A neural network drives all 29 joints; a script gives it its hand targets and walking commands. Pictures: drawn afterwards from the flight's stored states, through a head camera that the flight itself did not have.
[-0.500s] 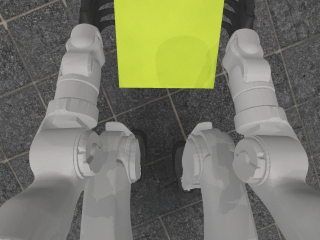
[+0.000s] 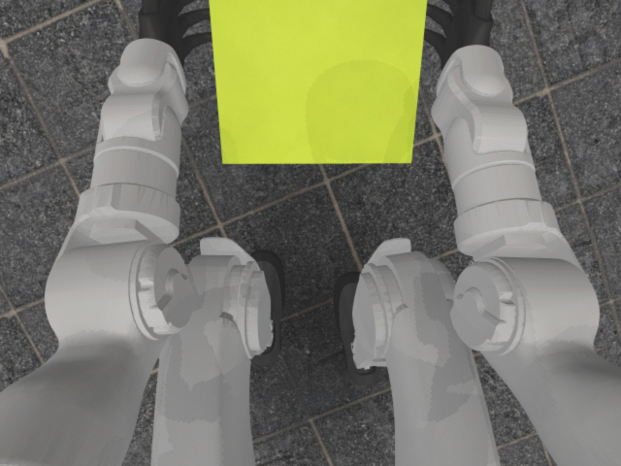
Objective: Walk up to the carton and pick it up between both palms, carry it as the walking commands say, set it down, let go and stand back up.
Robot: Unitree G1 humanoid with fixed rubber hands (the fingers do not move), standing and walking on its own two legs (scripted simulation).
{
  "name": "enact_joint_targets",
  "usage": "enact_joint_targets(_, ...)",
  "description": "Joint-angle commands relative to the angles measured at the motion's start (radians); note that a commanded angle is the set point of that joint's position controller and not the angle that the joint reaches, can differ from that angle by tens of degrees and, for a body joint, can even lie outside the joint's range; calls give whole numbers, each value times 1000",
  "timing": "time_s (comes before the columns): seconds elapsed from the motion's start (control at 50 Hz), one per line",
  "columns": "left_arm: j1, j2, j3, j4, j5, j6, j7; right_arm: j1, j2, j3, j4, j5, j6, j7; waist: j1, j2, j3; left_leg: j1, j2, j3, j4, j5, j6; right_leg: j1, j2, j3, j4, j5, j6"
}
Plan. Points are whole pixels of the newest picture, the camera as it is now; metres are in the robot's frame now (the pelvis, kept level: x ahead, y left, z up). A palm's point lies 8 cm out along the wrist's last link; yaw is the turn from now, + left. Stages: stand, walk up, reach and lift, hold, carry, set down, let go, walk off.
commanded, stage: set down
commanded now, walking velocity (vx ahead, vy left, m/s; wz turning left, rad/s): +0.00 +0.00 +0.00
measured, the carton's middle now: (314, 63) +0.54 +0.02 -0.25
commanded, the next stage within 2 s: none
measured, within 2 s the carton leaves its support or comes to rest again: rests again in 1.24 s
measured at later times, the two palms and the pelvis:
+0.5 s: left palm (168, 34) +0.54 +0.17 -0.15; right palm (459, 39) +0.54 -0.13 -0.15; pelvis +0.00 +0.00 -0.01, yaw +0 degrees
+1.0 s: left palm (169, 32) +0.55 +0.17 -0.16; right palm (458, 38) +0.54 -0.13 -0.15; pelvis +0.00 +0.00 -0.01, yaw +0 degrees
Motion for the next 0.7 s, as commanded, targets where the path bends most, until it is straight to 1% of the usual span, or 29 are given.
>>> enact_joint_targets(0.0,-189,-665,-208,115,69,31,-173,-335,929,370,180,21,89,288,186,-56,-862,452,-71,-72,-100,202,37,107,59,196,-245,214,91)
enact_joint_targets(0.02,-192,-676,-205,116,69,30,-172,-317,914,361,191,13,87,284,165,-58,-865,458,-68,-77,-97,217,35,112,57,199,-246,240,95)
enact_joint_targets(0.04,-194,-682,-207,123,63,30,-172,-333,919,372,170,19,84,288,170,-67,-858,459,-69,-75,-93,216,33,104,56,198,-248,229,94)
enact_joint_targets(0.1,-169,-665,-186,135,76,26,-170,-300,910,367,200,11,83,292,184,-67,-834,449,-71,-71,-99,201,36,93,54,205,-257,219,92)
enact_joint_targets(0.14,-180,-660,-195,143,66,25,-170,-319,902,365,197,9,80,289,159,-80,-847,436,-69,-76,-87,189,38,96,55,191,-244,201,97)
enact_joint_targets(0.16,-187,-658,-197,142,67,27,-170,-319,903,365,200,12,81,288,163,-70,-844,430,-67,-77,-78,191,40,103,52,198,-237,205,92)
enact_joint_targets(0.18,-193,-645,-202,133,60,23,-172,-297,889,351,213,6,79,285,158,-84,-840,426,-67,-76,-86,199,35,87,49,202,-250,224,96)
enact_joint_targets(0.2,-205,-666,-209,126,40,18,-172,-287,880,350,209,1,72,281,124,-84,-870,434,-69,-81,-80,218,34,118,46,205,-247,256,93)
enact_joint_targets(0.22,-166,-647,-195,167,61,21,-170,-273,892,354,238,-5,77,284,160,-63,-828,414,-67,-75,-87,198,32,100,48,205,-244,231,93)
enact_joint_targets(0.24,-169,-636,-190,163,63,20,-167,-279,887,360,221,2,75,284,164,-72,-835,419,-68,-75,-85,192,34,102,48,202,-247,221,95)
enact_joint_targets(0.26,-143,-646,-180,169,72,21,-169,-286,885,368,217,8,76,282,185,-67,-844,407,-67,-69,-88,196,34,121,45,209,-246,233,92)
enact_joint_targets(0.28,-161,-630,-184,166,65,15,-166,-303,897,372,203,12,72,285,175,-95,-846,411,-67,-77,-87,183,42,111,53,192,-234,204,99)
enact_joint_targets(0.3,-164,-629,-186,160,71,15,-166,-298,886,367,217,13,74,289,191,-62,-810,410,-62,-72,-89,197,37,77,53,210,-245,222,94)
enact_joint_targets(0.32,-152,-616,-174,189,72,18,-164,-282,887,367,238,14,76,282,175,-93,-808,409,-63,-83,-91,171,44,89,46,197,-244,189,96)
enact_joint_targets(0.34,-171,-621,-183,168,62,15,-167,-270,873,353,246,2,76,278,156,-81,-822,397,-63,-72,-79,171,39,98,49,202,-251,204,97)
enact_joint_targets(0.36,-152,-615,-168,182,77,13,-167,-261,878,346,247,-6,79,281,178,-82,-803,382,-67,-71,-87,160,44,100,47,207,-245,190,96)
enact_joint_targets(0.42,-123,-610,-149,221,72,16,-168,-254,848,345,269,-15,77,274,163,-90,-800,366,-65,-70,-82,155,42,108,45,201,-243,183,98)
enact_joint_targets(0.44,-142,-602,-157,196,71,19,-175,-236,874,347,270,-15,78,278,160,-98,-806,368,-56,-78,-72,178,43,125,43,216,-248,232,97)
enact_joint_targets(0.46,-127,-616,-162,173,66,11,-176,-243,882,362,244,-1,71,276,184,-109,-828,354,-61,-64,-67,195,41,145,45,224,-253,254,99)
enact_joint_targets(0.48,-139,-598,-159,191,76,16,-174,-250,869,360,250,0,76,279,183,-90,-817,374,-55,-67,-64,209,40,123,42,230,-250,269,105)
enact_joint_targets(0.52,-139,-604,-160,194,63,10,-176,-271,870,371,239,7,68,272,173,-120,-848,368,-55,-81,-61,188,46,142,47,204,-228,230,104)
enact_joint_targets(0.54,-143,-609,-163,183,68,10,-174,-253,872,353,260,4,74,275,185,-83,-836,356,-57,-65,-63,194,39,140,49,218,-232,244,99)
enact_joint_targets(0.56,-145,-590,-171,188,59,9,-177,-237,879,357,265,-5,74,273,169,-105,-838,345,-55,-65,-57,190,38,150,44,221,-236,253,99)
enact_joint_targets(0.58,-114,-610,-167,197,65,9,-175,-232,874,364,254,-1,71,274,176,-95,-840,369,-55,-69,-63,213,39,144,45,219,-237,264,99)
enact_joint_targets(0.6,-137,-614,-171,176,48,7,-179,-237,864,356,242,-6,68,275,143,-113,-854,368,-58,-74,-56,214,38,146,44,213,-238,266,103)
enact_joint_targets(0.62,-110,-602,-159,205,66,8,-178,-213,869,361,263,-4,70,271,167,-107,-855,363,-54,-73,-62,213,39,159,44,216,-232,282,106)
enact_joint_targets(0.64,-122,-609,-160,179,65,6,-181,-224,867,361,245,-4,67,271,171,-115,-851,353,-52,-68,-54,216,35,160,44,231,-243,291,104)
enact_joint_targets(0.66,-106,-596,-155,207,75,6,-175,-225,863,352,265,-5,71,270,171,-85,-865,371,-58,-61,-60,196,32,157,44,212,-233,253,108)
enact_joint_targets(0.68,-111,-579,-151,214,71,6,-175,-228,867,359,258,-4,71,269,174,-112,-839,363,-53,-70,-61,179,40,138,49,212,-238,233,108)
